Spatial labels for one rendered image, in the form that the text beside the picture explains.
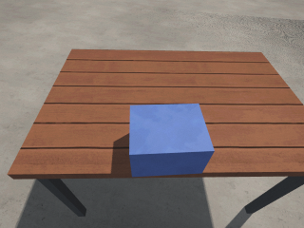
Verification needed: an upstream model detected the carton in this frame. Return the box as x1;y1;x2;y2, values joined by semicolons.
129;104;215;178

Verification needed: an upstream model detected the table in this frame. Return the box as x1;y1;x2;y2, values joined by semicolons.
7;48;304;217

